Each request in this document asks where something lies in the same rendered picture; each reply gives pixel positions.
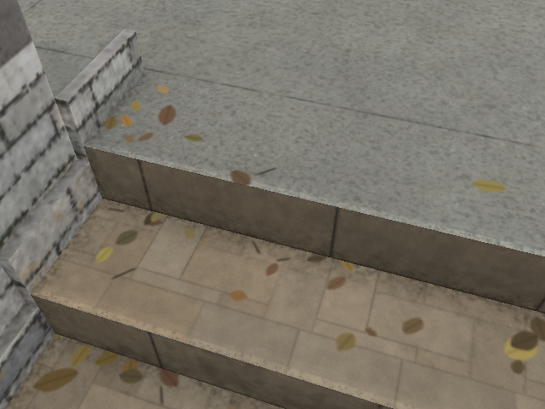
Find stairs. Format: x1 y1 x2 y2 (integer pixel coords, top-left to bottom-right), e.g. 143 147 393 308
5 147 545 409

